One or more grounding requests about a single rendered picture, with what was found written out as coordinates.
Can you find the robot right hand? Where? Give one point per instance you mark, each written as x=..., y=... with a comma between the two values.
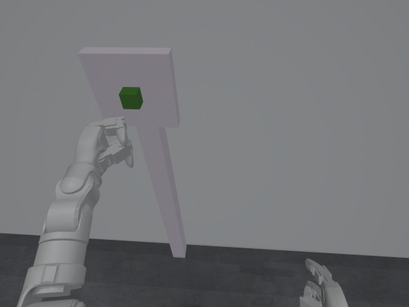
x=329, y=295

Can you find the left robot forearm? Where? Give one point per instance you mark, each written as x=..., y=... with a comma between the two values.
x=59, y=262

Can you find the robot left hand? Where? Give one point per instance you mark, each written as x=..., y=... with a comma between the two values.
x=92, y=146

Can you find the panel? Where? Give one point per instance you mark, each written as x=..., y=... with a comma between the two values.
x=108, y=70

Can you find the button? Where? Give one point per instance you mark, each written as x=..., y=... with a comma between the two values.
x=131, y=97

